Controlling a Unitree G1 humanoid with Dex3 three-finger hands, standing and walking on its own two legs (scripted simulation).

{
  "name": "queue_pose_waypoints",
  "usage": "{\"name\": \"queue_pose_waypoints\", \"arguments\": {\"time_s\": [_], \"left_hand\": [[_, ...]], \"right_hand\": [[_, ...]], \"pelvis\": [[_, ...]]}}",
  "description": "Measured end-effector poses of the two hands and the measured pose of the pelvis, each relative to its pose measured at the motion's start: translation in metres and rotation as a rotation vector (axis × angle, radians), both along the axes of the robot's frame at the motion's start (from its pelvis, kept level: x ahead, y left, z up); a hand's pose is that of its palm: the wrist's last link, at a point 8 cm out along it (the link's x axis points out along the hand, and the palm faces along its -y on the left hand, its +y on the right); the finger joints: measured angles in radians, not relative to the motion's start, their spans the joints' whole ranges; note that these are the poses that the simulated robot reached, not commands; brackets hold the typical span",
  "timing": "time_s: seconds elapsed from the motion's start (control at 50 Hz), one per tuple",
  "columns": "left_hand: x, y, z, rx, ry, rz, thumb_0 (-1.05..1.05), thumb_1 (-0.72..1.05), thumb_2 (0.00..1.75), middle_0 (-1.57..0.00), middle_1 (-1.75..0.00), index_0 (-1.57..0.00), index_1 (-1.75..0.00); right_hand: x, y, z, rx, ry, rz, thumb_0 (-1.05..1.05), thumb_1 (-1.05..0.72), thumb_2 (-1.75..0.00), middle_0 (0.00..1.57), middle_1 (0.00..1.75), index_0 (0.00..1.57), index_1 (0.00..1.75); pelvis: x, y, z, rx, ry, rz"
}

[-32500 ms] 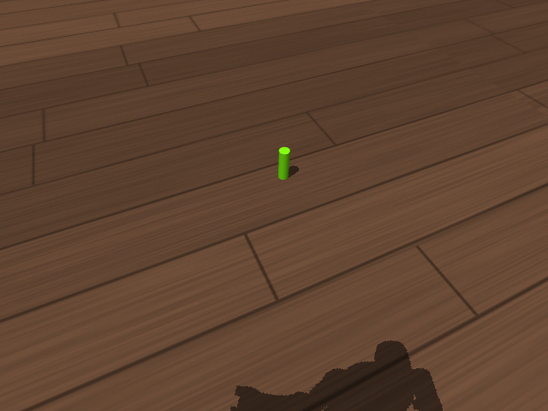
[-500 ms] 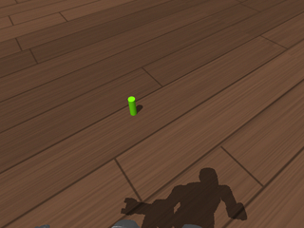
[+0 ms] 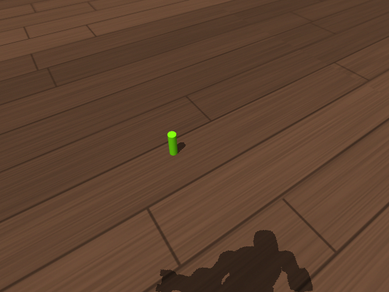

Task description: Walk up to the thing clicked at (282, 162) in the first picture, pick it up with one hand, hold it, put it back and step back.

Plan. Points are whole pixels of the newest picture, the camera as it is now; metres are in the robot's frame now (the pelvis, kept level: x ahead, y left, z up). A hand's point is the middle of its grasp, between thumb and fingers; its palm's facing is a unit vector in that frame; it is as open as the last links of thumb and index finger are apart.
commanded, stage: step back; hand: left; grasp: from the side
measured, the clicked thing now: (172, 143) +1.03 +0.17 -0.68
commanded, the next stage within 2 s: stand in 0.42 s
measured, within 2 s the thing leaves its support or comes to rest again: neither
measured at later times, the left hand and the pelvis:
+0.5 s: hand (84, 287) +0.15 +0.26 -0.14, palm faces -0.02 -0.94 -0.35, open 7.4 cm; pelvis +0.04 +0.01 +0.01, yaw -1 degrees
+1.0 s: hand out of the picture +0.10 +0.25 -0.14, palm faces -0.06 -0.94 -0.33, open 7.4 cm; pelvis +0.02 +0.00 +0.02, yaw -2 degrees
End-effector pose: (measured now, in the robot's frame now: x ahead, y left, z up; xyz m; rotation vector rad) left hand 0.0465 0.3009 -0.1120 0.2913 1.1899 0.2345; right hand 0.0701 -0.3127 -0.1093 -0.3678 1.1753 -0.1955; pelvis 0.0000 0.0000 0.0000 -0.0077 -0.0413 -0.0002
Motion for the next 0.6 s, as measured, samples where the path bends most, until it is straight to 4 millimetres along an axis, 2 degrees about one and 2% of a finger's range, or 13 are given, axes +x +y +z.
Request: {"name": "queue_pose_waypoints", "arguments": {"time_s": [0.1,0.2,0.38,0.48,0.6], "left_hand": [[0.018,0.006,-0.006,-0.016,0.017,-0.003,0.01,0.90,0.90,-0.21,-0.30,-0.20,-0.30],[0.043,0.007,-0.004,-0.016,0.002,-0.018,0.01,0.90,0.90,-0.21,-0.30,-0.20,-0.30],[0.084,0.008,0.007,0.008,-0.046,-0.047,0.01,0.90,0.90,-0.21,-0.30,-0.20,-0.30],[0.095,0.005,0.011,0.007,-0.050,-0.060,0.01,0.90,0.90,-0.21,-0.30,-0.20,-0.30],[0.095,-0.003,0.012,-0.006,-0.027,-0.075,0.01,0.90,0.90,-0.21,-0.30,-0.20,-0.30]], "right_hand": [[0.014,0.013,0.003,0.005,-0.005,-0.011,0.01,-0.90,-0.89,0.20,0.30,0.20,0.30],[0.034,0.024,0.006,0.029,-0.016,-0.011,0.01,-0.90,-0.89,0.20,0.30,0.20,0.30],[0.066,0.030,0.006,0.048,-0.059,-0.021,0.01,-0.90,-0.89,0.20,0.30,0.21,0.30],[0.070,0.030,0.008,0.054,-0.057,-0.029,0.01,-0.90,-0.89,0.20,0.30,0.21,0.30],[0.063,0.026,0.010,0.056,-0.035,-0.041,0.01,-0.90,-0.89,0.20,0.30,0.21,0.30]], "pelvis": [[0.012,0.006,0.001,0.007,0.001,-0.014],[0.025,0.005,0.005,-0.004,0.007,-0.019],[0.033,0.007,0.008,0.000,0.009,-0.023],[0.036,0.007,0.011,0.003,0.009,-0.025],[0.034,0.006,0.016,0.006,0.007,-0.027]]}}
